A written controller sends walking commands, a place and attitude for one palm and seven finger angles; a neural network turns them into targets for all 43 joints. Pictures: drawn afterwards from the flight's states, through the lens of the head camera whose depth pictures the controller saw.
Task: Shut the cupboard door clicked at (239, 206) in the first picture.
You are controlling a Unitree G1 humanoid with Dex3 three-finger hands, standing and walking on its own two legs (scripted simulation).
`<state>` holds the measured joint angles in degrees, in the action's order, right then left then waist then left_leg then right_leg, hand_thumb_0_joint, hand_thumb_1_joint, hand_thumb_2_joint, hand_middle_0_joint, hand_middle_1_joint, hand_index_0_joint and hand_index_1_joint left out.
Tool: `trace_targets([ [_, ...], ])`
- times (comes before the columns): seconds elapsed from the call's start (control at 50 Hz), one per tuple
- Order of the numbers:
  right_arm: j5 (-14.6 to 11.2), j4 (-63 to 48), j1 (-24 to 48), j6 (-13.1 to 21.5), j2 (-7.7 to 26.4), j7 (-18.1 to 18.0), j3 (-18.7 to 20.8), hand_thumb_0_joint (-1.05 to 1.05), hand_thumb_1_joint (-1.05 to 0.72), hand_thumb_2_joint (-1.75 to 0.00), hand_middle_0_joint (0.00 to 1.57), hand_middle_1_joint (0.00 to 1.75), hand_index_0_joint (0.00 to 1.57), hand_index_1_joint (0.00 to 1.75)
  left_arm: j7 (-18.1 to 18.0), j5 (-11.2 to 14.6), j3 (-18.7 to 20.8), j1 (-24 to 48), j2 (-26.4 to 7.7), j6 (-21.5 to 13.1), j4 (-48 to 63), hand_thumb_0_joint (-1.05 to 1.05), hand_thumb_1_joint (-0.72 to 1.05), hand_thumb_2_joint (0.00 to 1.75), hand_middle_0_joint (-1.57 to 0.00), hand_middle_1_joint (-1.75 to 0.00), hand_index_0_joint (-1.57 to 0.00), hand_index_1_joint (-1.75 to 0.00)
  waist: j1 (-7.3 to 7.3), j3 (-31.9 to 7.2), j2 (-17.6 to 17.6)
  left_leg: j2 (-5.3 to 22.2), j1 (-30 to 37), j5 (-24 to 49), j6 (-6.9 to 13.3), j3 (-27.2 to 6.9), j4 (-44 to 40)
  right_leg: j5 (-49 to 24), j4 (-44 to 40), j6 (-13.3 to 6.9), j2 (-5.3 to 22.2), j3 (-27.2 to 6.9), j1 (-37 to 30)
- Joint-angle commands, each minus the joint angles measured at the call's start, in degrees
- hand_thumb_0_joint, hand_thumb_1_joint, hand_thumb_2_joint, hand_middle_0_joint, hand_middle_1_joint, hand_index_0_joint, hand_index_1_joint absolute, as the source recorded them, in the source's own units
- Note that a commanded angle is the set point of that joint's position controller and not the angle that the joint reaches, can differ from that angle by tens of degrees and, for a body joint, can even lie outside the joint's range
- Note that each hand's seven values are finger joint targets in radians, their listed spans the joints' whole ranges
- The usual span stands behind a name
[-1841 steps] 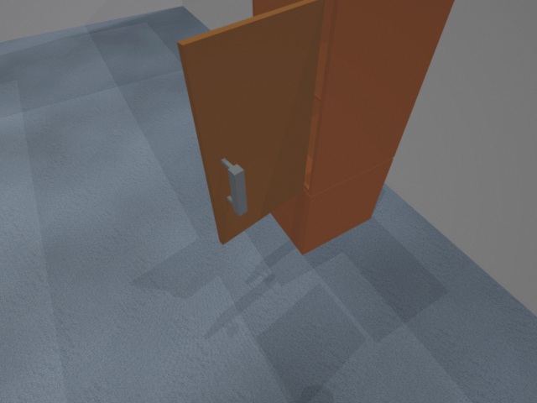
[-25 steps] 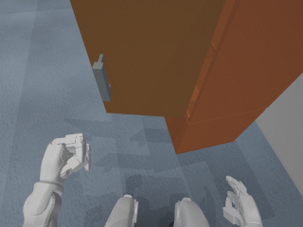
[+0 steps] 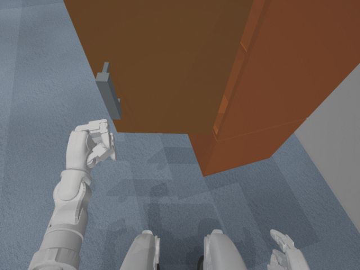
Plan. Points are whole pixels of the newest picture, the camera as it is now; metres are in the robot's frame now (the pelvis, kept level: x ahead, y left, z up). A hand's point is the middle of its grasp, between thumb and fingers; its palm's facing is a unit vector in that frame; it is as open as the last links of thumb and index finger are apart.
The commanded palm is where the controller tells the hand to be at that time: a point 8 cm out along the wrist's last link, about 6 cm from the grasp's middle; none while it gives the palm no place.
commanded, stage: bring the fist close to the handle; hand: left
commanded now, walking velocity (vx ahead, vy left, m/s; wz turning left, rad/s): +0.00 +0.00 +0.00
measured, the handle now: (111, 92) +0.53 +0.19 +0.02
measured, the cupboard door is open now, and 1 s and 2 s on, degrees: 73 73 54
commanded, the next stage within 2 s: push the door shut along its arc in 0.64 s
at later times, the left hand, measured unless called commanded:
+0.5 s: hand (123, 123) +0.43 +0.15 +0.03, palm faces +0.02 -1.00 -0.02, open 3.1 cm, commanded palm +0.40 +0.20 +0.03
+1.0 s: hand (126, 114) +0.46 +0.14 +0.03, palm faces -0.04 -1.00 -0.04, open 3.1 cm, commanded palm +0.44 +0.19 +0.03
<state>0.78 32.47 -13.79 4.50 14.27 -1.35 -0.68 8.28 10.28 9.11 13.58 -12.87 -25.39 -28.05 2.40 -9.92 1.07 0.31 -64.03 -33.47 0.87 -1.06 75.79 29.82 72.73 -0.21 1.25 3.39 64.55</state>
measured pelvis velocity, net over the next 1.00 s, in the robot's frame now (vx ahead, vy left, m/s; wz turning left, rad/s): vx -0.01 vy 0.00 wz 0.00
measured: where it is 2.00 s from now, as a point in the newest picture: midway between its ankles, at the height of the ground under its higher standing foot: outside the picture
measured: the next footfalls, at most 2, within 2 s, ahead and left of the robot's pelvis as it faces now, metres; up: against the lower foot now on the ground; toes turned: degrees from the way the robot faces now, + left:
none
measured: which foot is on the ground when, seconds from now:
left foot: down 0.00-1.00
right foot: down 0.00-1.00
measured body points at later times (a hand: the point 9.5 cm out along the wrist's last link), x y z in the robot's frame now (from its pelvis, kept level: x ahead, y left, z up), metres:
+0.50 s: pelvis +0.00 +0.00 +0.00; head +0.13 +0.00 +0.43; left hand +0.43 +0.20 +0.03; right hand +0.07 -0.26 -0.12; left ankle +0.02 +0.11 -0.62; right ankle +0.04 -0.12 -0.62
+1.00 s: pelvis -0.01 +0.00 -0.01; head +0.13 +0.01 +0.42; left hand +0.45 +0.20 +0.03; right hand +0.10 -0.27 -0.13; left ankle +0.02 +0.11 -0.62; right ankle +0.04 -0.12 -0.62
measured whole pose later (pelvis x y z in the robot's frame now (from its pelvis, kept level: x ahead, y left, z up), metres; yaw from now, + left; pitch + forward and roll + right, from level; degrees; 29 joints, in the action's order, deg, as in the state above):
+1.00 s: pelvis -0.01 +0.00 -0.01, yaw +0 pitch +25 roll -2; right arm 1.7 34.6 -13.5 0.6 14.7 -0.4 -0.5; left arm 9.7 6.0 14.7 40.2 -17.8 -30.9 -57.0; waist 6.1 -9.3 1.4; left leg 0.4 -69.9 -32.8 0.6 -1.2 77.5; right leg 29.2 74.6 -0.6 1.1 3.4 70.5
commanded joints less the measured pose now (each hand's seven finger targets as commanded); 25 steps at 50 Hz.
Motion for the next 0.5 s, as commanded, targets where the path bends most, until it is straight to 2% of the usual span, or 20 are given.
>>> trace_targets([
  [0.0,-0.35,-5.36,-2.20,1.93,8.19,-0.76,3.51,0.00,-0.90,-0.90,0.20,0.30,0.20,0.30,-0.10,-0.04,2.06,20.74,-6.49,-4.71,6.22,0.00,0.90,0.90,-1.30,-1.50,-1.30,-1.50,1.81,-20.82,1.58,-0.71,10.39,14.52,-0.16,-1.04,-11.04,-12.30,-8.48,-1.30,-1.21,-1.89,-13.93],
  [0.04,-0.27,-4.33,-2.93,1.63,8.56,-0.80,3.71,0.00,-0.90,-0.90,0.20,0.30,0.20,0.30,-0.40,-0.27,4.25,24.95,-8.68,-5.30,3.63,0.00,0.90,0.90,-1.30,-1.50,-1.30,-1.50,2.17,-21.81,0.94,-0.60,10.19,14.72,-0.21,-1.25,-10.69,-12.47,-8.18,-1.30,-1.21,-1.91,-13.61],
  [0.06,-0.22,-4.46,-3.36,1.64,8.57,-0.85,3.69,0.00,-0.90,-0.90,0.20,0.30,0.20,0.30,-0.52,-0.29,5.16,25.49,-9.72,-5.66,2.81,0.00,0.90,0.90,-1.30,-1.50,-1.30,-1.50,1.70,-22.70,1.85,-0.70,10.30,15.49,-0.22,-1.34,-10.57,-12.86,-7.76,-1.46,-1.41,-1.91,-13.72],
  [0.08,-0.09,-3.91,-3.47,1.45,8.54,-0.77,3.74,0.00,-0.90,-0.90,0.20,0.30,0.20,0.30,-0.55,-0.56,4.52,27.48,-8.98,-5.94,1.84,0.00,0.90,0.90,-1.30,-1.50,-1.30,-1.50,2.36,-24.02,1.88,-0.59,11.23,16.62,-0.23,-1.27,-10.28,-14.25,-7.57,-1.33,-1.26,-2.00,-13.49],
  [0.1,-0.05,-3.74,-3.97,1.36,8.47,-0.59,3.86,0.00,-0.90,-0.90,0.20,0.30,0.20,0.30,-0.51,-0.74,4.17,28.03,-8.35,-6.10,0.69,0.00,0.90,0.90,-1.30,-1.50,-1.30,-1.50,2.30,-24.64,2.48,-0.56,11.58,17.42,-0.39,-1.22,-10.17,-14.94,-7.34,-1.34,-1.21,-1.93,-13.32],
  [0.12,0.02,-3.21,-4.31,1.20,8.45,-0.47,3.88,0.00,-0.90,-0.90,0.20,0.30,0.20,0.30,-0.50,-0.71,4.26,29.64,-8.27,-6.20,-0.88,0.00,0.90,0.90,-1.30,-1.50,-1.30,-1.50,2.86,-24.43,2.27,-0.50,11.52,17.71,-0.35,-1.17,-9.84,-15.47,-7.35,-1.24,-1.26,-1.91,-13.04],
  [0.14,0.07,-2.92,-4.85,0.91,8.73,-0.39,3.94,0.00,-0.90,-0.90,0.20,0.30,0.20,0.30,-0.62,-1.06,5.53,30.68,-9.98,-6.41,-2.14,0.00,0.90,0.90,-1.30,-1.50,-1.30,-1.50,2.64,-25.23,1.77,-0.45,11.14,17.81,-0.43,-1.29,-9.80,-15.52,-7.06,-1.28,-1.27,-1.94,-13.35],
  [0.18,0.12,-2.55,-5.34,0.52,8.83,-0.27,3.97,0.00,-0.90,-0.90,0.20,0.30,0.20,0.30,-0.73,-1.52,6.25,33.00,-10.82,-6.56,-5.16,0.00,0.90,0.90,-1.30,-1.50,-1.30,-1.50,3.00,-25.21,2.00,-0.40,10.58,17.85,-0.40,-1.32,-9.59,-15.51,-6.83,-1.27,-1.34,-1.89,-12.70],
  [0.22,0.26,-1.97,-6.04,0.04,8.72,-0.11,3.92,0.00,-0.90,-0.90,0.20,0.30,0.20,0.30,-0.94,-1.90,5.33,37.50,-9.58,-6.64,-8.36,0.00,0.90,0.90,-1.30,-1.50,-1.30,-1.50,4.37,-23.92,1.78,-0.53,9.37,16.39,-0.16,-1.16,-9.28,-14.57,-7.27,-1.03,-1.32,-2.09,-11.74],
  [0.26,0.42,-3.01,-6.72,-0.29,9.18,0.09,4.10,0.00,-0.90,-0.90,0.20,0.30,0.20,0.30,-1.17,-1.89,8.84,34.69,-13.00,-7.24,-8.47,0.00,0.90,0.90,-1.30,-1.50,-1.30,-1.50,2.14,-27.58,2.00,-0.64,10.38,18.60,-0.31,-1.28,-9.61,-16.01,-6.49,-1.46,-1.67,-1.94,-13.89],
  [0.28,0.47,-2.99,-6.49,-0.55,8.89,0.43,4.12,0.00,-0.90,-0.90,0.20,0.30,0.20,0.30,-1.06,-1.90,8.41,34.08,-12.24,-7.43,-7.75,0.00,0.90,0.90,-1.30,-1.50,-1.30,-1.50,1.92,-29.58,3.86,-0.59,11.69,20.12,-0.43,-0.82,-9.55,-17.64,-6.37,-1.39,-1.46,-2.18,-14.56],
  [0.3,0.38,-3.15,-6.80,-0.85,8.70,0.67,4.20,0.00,-0.90,-0.90,0.20,0.30,0.20,0.30,-0.83,-1.90,7.44,32.81,-10.94,-7.52,-7.62,0.00,0.90,0.90,-1.30,-1.50,-1.30,-1.50,1.99,-29.92,3.11,-0.45,12.46,21.54,-0.52,-0.81,-9.68,-18.95,-6.38,-1.37,-1.50,-2.07,-14.97],
  [0.34,0.21,-3.21,-7.20,-1.41,8.70,1.00,4.24,0.00,-0.90,-0.90,0.20,0.30,0.20,0.30,-0.78,-1.77,7.71,31.97,-11.16,-7.37,-8.14,0.00,0.90,0.90,-1.30,-1.50,-1.30,-1.50,2.20,-27.86,0.87,-0.40,10.60,20.74,-0.34,-0.52,-10.04,-19.26,-6.94,-1.14,-1.62,-2.17,-16.33],
  [0.36,0.22,-3.68,-7.48,-1.43,8.78,0.98,4.30,0.00,-0.90,-0.90,0.20,0.30,0.20,0.30,-0.89,-1.80,8.40,31.08,-11.72,-7.54,-7.84,0.00,0.90,0.90,-1.30,-1.50,-1.30,-1.50,1.93,-28.12,0.89,-0.47,10.46,21.15,-0.23,-0.62,-10.04,-19.41,-6.72,-1.27,-1.82,-1.99,-16.42],
  [0.4,0.17,-3.51,-7.38,-1.86,8.49,1.20,4.35,0.00,-0.90,-0.90,0.20,0.30,0.20,0.30,-1.10,-1.89,7.08,31.13,-9.96,-7.58,-7.04,0.00,0.90,0.90,-1.30,-1.50,-1.30,-1.50,2.17,-27.53,1.21,-0.45,10.63,20.24,-0.25,-0.31,-10.41,-19.05,-7.26,-1.08,-1.66,-2.15,-16.44],
  [0.44,0.20,-3.06,-7.57,-2.18,8.71,1.03,4.37,0.00,-0.90,-0.90,0.20,0.30,0.20,0.30,-1.64,-1.84,8.62,32.35,-11.88,-8.00,-7.21,0.00,0.90,0.90,-1.30,-1.50,-1.30,-1.50,2.71,-25.53,-0.80,-0.46,8.95,18.06,0.01,-0.14,-10.59,-17.80,-8.11,-0.91,-1.59,-2.50,-16.92],
  [0.48,0.35,-3.06,-7.30,-2.13,8.57,0.83,4.26,0.00,-0.90,-0.90,0.20,0.30,0.20,0.30,-1.74,-1.96,9.15,32.67,-12.63,-8.96,-6.09,0.00,0.90,0.90,-1.30,-1.50,-1.30,-1.50,2.22,-26.24,0.33,-0.68,8.61,17.66,0.09,0.16,-10.49,-17.88,-8.05,-0.96,-1.49,-2.91,-17.66],
])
